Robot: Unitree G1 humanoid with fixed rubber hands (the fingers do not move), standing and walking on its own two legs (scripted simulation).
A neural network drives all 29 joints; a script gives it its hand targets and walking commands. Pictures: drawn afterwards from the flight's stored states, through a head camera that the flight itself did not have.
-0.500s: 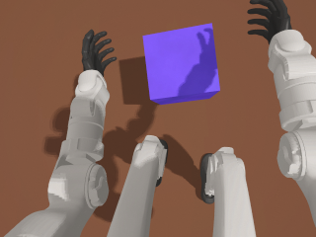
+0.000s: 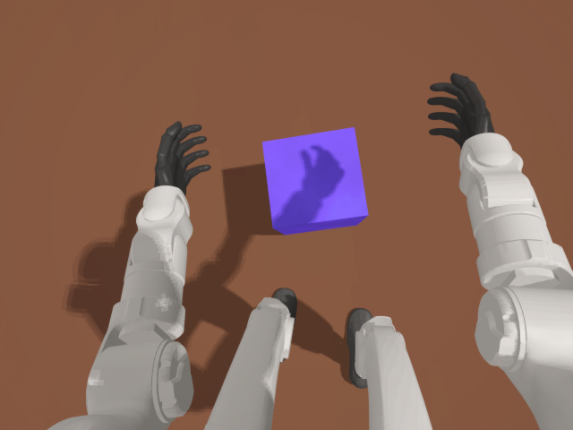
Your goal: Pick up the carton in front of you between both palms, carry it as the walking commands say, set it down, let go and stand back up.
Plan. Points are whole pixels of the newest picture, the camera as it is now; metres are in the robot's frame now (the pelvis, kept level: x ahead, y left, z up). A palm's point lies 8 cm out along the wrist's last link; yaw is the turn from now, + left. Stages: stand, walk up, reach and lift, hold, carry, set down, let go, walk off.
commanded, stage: let go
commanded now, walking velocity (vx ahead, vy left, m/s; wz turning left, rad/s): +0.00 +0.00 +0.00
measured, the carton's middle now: (315, 188) +0.49 +0.06 -0.53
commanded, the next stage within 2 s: stand in 1.20 s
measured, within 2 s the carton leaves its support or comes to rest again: neither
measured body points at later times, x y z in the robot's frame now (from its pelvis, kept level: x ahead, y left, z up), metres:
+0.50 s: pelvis +0.08 +0.02 +0.10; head +0.20 +0.01 +0.54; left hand +0.28 +0.26 +0.02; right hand +0.35 -0.19 +0.00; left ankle +0.08 +0.12 -0.62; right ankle +0.05 -0.11 -0.62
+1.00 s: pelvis +0.08 +0.00 +0.12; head +0.09 +0.00 +0.57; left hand +0.25 +0.23 +0.05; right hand +0.25 -0.24 +0.05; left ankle +0.08 +0.12 -0.62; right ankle +0.05 -0.11 -0.62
